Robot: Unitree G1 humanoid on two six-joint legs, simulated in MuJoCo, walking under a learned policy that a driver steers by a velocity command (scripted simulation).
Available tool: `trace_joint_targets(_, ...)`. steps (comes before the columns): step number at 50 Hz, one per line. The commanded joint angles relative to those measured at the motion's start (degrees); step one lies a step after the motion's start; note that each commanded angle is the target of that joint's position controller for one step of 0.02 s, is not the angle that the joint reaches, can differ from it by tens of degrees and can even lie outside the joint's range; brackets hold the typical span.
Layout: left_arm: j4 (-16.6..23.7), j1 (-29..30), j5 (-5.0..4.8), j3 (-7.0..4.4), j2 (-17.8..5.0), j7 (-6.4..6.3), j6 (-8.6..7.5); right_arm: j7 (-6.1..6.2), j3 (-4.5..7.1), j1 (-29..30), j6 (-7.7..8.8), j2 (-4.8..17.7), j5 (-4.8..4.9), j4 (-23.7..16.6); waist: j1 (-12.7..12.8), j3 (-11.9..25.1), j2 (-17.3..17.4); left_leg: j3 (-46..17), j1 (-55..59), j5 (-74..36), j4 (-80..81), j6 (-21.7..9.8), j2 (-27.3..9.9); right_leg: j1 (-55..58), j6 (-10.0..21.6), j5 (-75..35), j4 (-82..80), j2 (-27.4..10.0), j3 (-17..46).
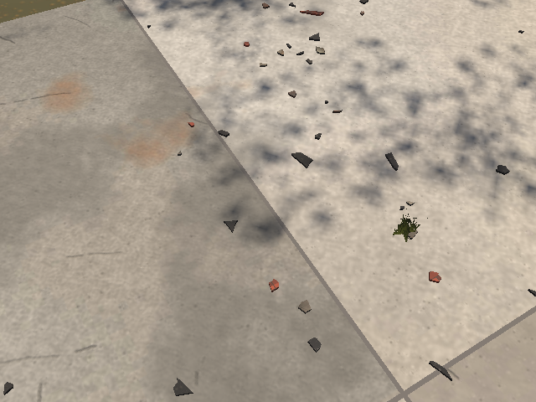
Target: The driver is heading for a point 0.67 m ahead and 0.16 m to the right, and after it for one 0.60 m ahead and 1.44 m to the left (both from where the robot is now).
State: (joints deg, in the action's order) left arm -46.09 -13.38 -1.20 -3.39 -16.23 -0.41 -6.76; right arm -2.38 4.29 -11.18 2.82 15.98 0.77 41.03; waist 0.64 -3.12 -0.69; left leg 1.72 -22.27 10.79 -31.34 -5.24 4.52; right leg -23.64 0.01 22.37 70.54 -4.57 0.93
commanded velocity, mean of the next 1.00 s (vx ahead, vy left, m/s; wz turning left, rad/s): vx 0.46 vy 0.00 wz -0.29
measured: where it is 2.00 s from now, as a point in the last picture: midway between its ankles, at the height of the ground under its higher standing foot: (307, 274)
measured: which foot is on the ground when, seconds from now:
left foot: down 0.00-0.46, up 0.48-0.88, down 0.90-1.00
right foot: up 0.00-0.42, down 0.44-0.92, up 0.94-1.00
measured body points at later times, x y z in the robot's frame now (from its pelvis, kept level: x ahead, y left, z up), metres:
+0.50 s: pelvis +0.29 -0.06 -0.01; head +0.33 -0.06 +0.44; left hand +0.51 +0.16 -0.11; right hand +0.30 -0.35 -0.14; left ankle +0.10 +0.07 -0.65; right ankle +0.38 -0.15 -0.73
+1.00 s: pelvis +0.56 -0.08 +0.00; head +0.60 -0.08 +0.45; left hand +0.75 +0.15 -0.12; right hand +0.65 -0.38 -0.09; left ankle +0.69 -0.02 -0.73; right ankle +0.40 -0.15 -0.65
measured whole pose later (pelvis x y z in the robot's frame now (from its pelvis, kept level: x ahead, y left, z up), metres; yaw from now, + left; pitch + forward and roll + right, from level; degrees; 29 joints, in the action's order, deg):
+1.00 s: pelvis +0.56 -0.08 +0.00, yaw -22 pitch +2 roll +0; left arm -41.8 -16.6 0.0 -2.5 -16.7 -0.6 -1.7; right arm -1.6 1.8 -6.4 5.7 14.6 -0.5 40.0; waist 1.3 -1.3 -1.4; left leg -1.0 -25.8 6.3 -29.7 -1.7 2.7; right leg -19.6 -1.5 31.0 63.0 4.2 6.7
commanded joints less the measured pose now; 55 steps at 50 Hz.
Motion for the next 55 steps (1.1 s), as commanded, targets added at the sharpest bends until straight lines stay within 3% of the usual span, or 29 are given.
trace_joint_targets(1,2.7,-3.1,0.58,-1.77,-6.7,0.06,0.01,0.43,0.77,-0.3,1.66,3.8,-1.01,-3.8,0.6,8.2,2.9,-19.4,15.1,-15.3,17.4,-10.9,-16.1,-12.1,0.6,-6.7,-2.5,-5.0,3.1)
trace_joint_targets(5,3.4,0.0,0.78,-1.10,-4.2,-0.16,2.19,1.06,1.19,-3.5,3.09,6.2,-1.01,-0.7,0.0,4.6,2.6,-10.3,12.7,-24.1,20.9,-9.7,-15.0,-15.4,-1.0,-15.5,-10.1,-5.1,2.2)
trace_joint_targets(11,5.4,8.5,-0.07,-0.27,-2.5,1.37,1.54,2.24,0.81,-6.0,3.20,6.9,-1.23,1.9,-4.2,1.0,3.4,-2.0,17.2,-19.2,23.7,-4.1,-13.9,-16.1,0.7,-32.8,-29.7,-1.5,1.1)
trace_joint_targets(16,8.7,13.6,-0.12,0.28,-1.7,3.42,1.26,2.74,0.98,-8.4,1.91,7.3,-0.89,4.5,-5.9,-1.4,2.8,0.6,28.5,-25.1,20.5,-3.9,-17.8,-21.3,2.7,-27.4,-36.3,0.6,-0.2)
trace_joint_targets(19,10.1,11.9,0.10,-0.20,-2.9,4.48,1.38,3.63,1.40,-6.6,0.59,9.1,-0.70,4.1,-3.5,1.6,4.9,2.9,31.7,-47.4,12.3,-2.6,-18.5,-16.1,5.2,-18.2,-36.9,4.1,-4.8)
trace_joint_targets(20,10.0,9.1,0.22,-0.80,-4.1,4.46,1.65,4.06,1.59,-6.1,0.16,10.0,-0.62,3.8,-1.7,4.2,6.4,3.6,31.9,-57.6,7.2,-2.0,-18.4,-11.3,6.3,-15.0,-36.2,6.2,-6.6)
trace_joint_targets(21,8.9,2.7,0.21,-1.92,-6.3,4.26,1.86,4.42,1.64,-5.4,-0.31,10.6,-0.67,3.5,1.8,7.8,6.8,4.5,30.2,-63.0,-1.7,-1.2,-17.6,-2.8,7.9,-14.0,-37.0,8.3,-7.4)
trace_joint_targets(22,7.2,-6.4,0.24,-3.47,-9.5,3.56,1.97,4.72,1.44,-4.0,-0.29,10.7,-0.44,2.9,7.0,12.3,4.9,6.0,22.0,-56.3,-15.0,0.8,-15.4,12.3,10.5,-18.9,-41.1,7.9,-4.0)
trace_joint_targets(23,6.5,-13.3,0.77,-5.18,-15.7,2.44,2.35,4.31,-0.24,-8.2,0.96,5.8,-1.71,0.6,6.6,20.2,-6.7,6.3,-0.1,-24.6,-37.6,4.2,-8.5,35.6,18.8,-20.5,-40.2,-6.5,18.8)
trace_joint_targets(24,6.8,-12.6,0.10,-4.44,-14.5,2.49,1.97,2.89,-1.80,-10.0,3.13,2.7,-2.11,0.0,4.0,27.1,-12.4,-4.3,-17.0,21.6,-51.1,5.7,1.4,48.1,26.5,-15.3,-48.8,-15.2,46.2)
trace_joint_targets(25,7.0,-12.1,0.28,-3.47,-10.6,2.23,2.17,1.66,-0.70,-4.5,4.96,7.1,0.09,-1.2,6.6,22.9,-7.1,-10.3,-23.3,18.5,-52.8,4.2,-3.0,46.2,22.8,-9.8,-51.0,-13.1,40.3)
trace_joint_targets(26,7.7,-8.7,0.26,-2.87,-8.6,2.01,2.31,1.24,-0.92,-0.6,5.79,7.4,1.18,-2.8,5.4,15.1,-2.8,-9.1,-24.3,13.7,-48.5,3.3,-5.8,37.4,20.2,-10.7,-52.1,-11.1,32.1)
trace_joint_targets(27,8.5,-4.9,0.17,-2.46,-7.6,2.06,2.46,1.47,-0.90,0.7,5.97,6.8,0.17,-3.0,2.6,9.4,2.7,-7.9,-22.2,11.0,-42.3,3.6,-7.8,27.5,18.5,-15.7,-53.5,-8.7,26.8)
trace_joint_targets(28,9.5,-2.0,0.48,-1.87,-6.0,1.96,2.49,1.86,-0.30,0.4,5.41,7.5,-1.01,-2.9,0.5,6.9,2.9,-7.4,-18.5,9.2,-37.8,4.3,-9.5,20.8,17.8,-20.6,-55.0,-6.9,23.0)
trace_joint_targets(29,10.4,-0.6,0.87,-1.71,-5.9,1.81,2.60,1.94,-0.12,-0.8,4.63,7.3,-1.36,-3.0,-1.1,5.8,1.1,-7.2,-15.3,8.3,-35.9,5.1,-10.1,15.9,17.9,-22.9,-56.5,-5.5,21.5)
trace_joint_targets(32,10.4,-0.2,0.71,-2.27,-7.8,1.05,2.31,2.68,-0.56,-1.5,2.96,5.3,-1.88,-3.5,-2.3,4.7,-1.0,-5.0,-12.6,4.6,-27.6,8.2,-10.0,8.2,18.0,-29.8,-57.9,-3.1,16.1)
trace_joint_targets(35,9.4,-2.3,0.06,-2.71,-9.1,0.18,2.73,2.90,-1.40,5.1,2.82,3.3,-1.96,-5.1,0.2,4.0,-2.6,-4.0,-9.8,-7.5,-13.6,9.5,-8.0,5.3,15.0,-27.2,-56.8,0.5,12.0)
trace_joint_targets(38,8.4,-5.5,-0.26,-2.79,-9.3,-0.17,3.52,2.29,-1.50,10.7,3.36,3.3,-1.01,-6.4,3.2,4.7,-4.3,-3.9,-6.1,-15.0,-3.5,9.6,-5.0,6.8,13.0,-21.4,-54.7,0.8,13.8)
trace_joint_targets(40,7.6,-6.8,-0.32,-2.60,-8.8,-0.35,3.96,1.74,-1.05,11.5,3.88,4.6,-0.78,-6.7,3.4,4.7,-5.0,-4.8,-6.4,-14.7,0.4,8.8,-4.6,11.1,12.2,-21.4,-51.4,-0.8,16.0)
trace_joint_targets(42,6.7,-7.7,0.26,-2.19,-7.5,-0.72,4.35,1.07,-0.55,10.1,4.60,5.6,-1.53,-6.2,3.2,5.7,-6.0,-4.5,-5.6,-14.2,2.9,6.6,-4.6,16.5,10.6,-27.1,-46.5,-2.7,17.5)
trace_joint_targets(44,7.0,-5.6,0.77,-1.76,-6.5,-0.82,4.55,0.95,-0.04,5.1,5.26,6.0,-2.39,-4.8,0.1,7.7,-6.5,-2.5,1.3,-17.4,7.3,3.3,-3.8,18.5,7.9,-37.0,-39.6,-0.9,16.1)
trace_joint_targets(45,8.0,-5.2,1.45,-1.13,-4.8,-0.79,4.28,1.15,0.39,0.8,5.59,8.1,-3.16,-4.2,-1.6,12.2,-4.6,-5.8,10.7,-31.3,5.6,0.6,-8.2,16.0,5.5,-36.0,-31.7,2.1,13.7)
trace_joint_targets(46,8.0,-11.4,1.90,-0.11,-2.5,-0.79,3.67,1.32,0.99,-4.4,5.40,11.6,-4.32,-3.7,-0.8,20.7,6.2,-19.2,30.1,-49.9,0.9,-8.2,-19.5,3.3,1.6,-18.8,-15.3,7.3,9.9)
trace_joint_targets(47,6.1,-17.1,1.73,0.19,-3.5,-0.39,3.47,0.95,0.84,-8.0,4.27,9.5,-2.48,-1.2,-1.0,26.5,18.2,-34.1,37.7,-50.6,3.7,-16.4,-27.8,-5.9,-2.0,13.7,-1.5,10.0,6.5)
trace_joint_targets(48,6.6,-14.5,1.14,-0.69,-7.7,-0.10,3.76,0.71,0.35,-7.0,3.38,8.2,-0.33,-1.9,-1.8,23.2,12.3,-36.5,34.1,-36.3,6.7,-15.1,-26.3,-10.0,-2.5,14.5,2.6,7.4,8.2)
trace_joint_targets(49,7.7,-7.8,0.85,-0.97,-8.5,-0.24,4.44,0.83,-0.02,-3.4,2.52,7.1,-0.06,-3.0,-2.5,17.0,7.1,-31.9,28.5,-28.2,7.5,-12.3,-23.4,-12.4,-3.2,11.4,4.3,5.5,6.9)
trace_joint_targets(50,9.0,-3.1,1.32,-0.98,-8.1,-0.43,5.07,0.86,-0.53,-0.4,1.85,6.4,-0.38,-3.6,-2.3,11.5,3.6,-27.6,21.2,-26.3,9.1,-10.7,-20.8,-13.4,-3.3,9.4,1.2,4.4,5.4)
trace_joint_targets(52,10.3,-1.1,1.75,-0.89,-6.2,-1.07,5.97,1.32,0.07,2.0,0.67,8.0,-0.77,-4.2,-0.2,7.8,4.6,-23.1,11.5,-25.0,11.2,-8.3,-16.5,-8.7,-3.1,6.8,-8.4,3.1,4.0)
trace_joint_targets(55,9.2,-3.1,1.57,-0.29,-3.7,-1.99,6.24,2.09,1.13,2.0,-0.68,9.7,-1.27,-4.4,0.8,10.4,8.7,-19.9,8.1,-29.0,11.7,-8.7,-13.8,-2.3,-4.0,4.5,-17.7,5.5,1.9)
Velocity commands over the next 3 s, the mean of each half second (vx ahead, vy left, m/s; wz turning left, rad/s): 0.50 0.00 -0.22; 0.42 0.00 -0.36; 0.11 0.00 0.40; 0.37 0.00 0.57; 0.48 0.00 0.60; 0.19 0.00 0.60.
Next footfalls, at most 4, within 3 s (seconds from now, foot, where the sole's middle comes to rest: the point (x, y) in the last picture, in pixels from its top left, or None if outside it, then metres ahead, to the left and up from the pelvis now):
0.44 right None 0.41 -0.15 -0.77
0.90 left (290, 293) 0.73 -0.03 -0.77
1.32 right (371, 320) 0.65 -0.24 -0.77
1.78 left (265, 295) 0.72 0.03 -0.77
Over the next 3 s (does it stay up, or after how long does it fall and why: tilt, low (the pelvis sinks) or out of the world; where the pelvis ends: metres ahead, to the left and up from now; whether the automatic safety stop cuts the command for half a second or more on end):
stays up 1.15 0.13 0.00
